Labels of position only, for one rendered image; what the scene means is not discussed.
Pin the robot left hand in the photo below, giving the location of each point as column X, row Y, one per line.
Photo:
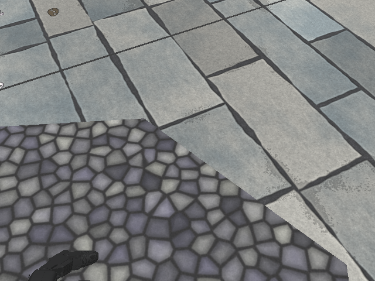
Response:
column 63, row 263

